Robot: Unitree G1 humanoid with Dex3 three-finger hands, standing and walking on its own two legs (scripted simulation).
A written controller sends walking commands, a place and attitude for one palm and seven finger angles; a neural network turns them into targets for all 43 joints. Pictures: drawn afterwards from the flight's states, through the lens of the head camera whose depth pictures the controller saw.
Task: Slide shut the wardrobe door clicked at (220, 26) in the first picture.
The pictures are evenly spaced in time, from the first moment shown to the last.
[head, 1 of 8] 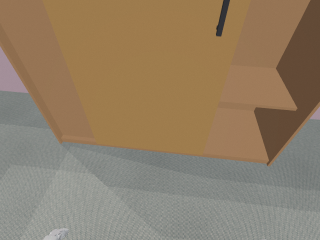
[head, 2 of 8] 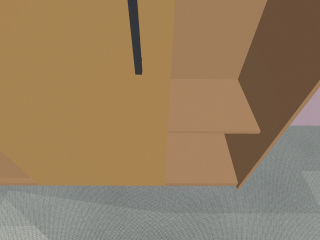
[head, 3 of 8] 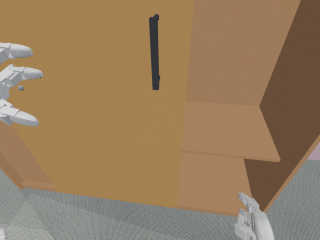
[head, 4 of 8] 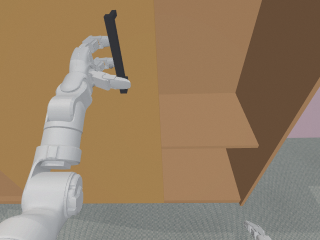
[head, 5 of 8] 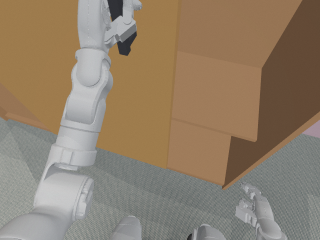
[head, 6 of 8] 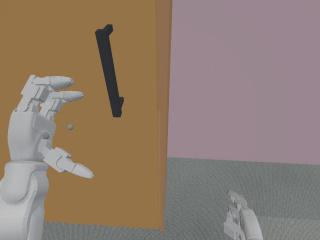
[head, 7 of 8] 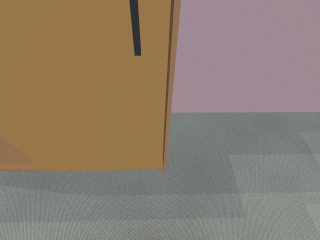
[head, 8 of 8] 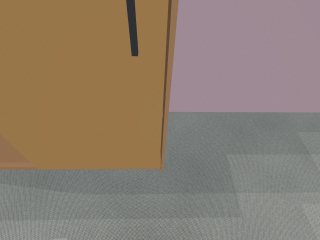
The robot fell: no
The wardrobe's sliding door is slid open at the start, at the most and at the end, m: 0.47 0.47 0.00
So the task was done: yes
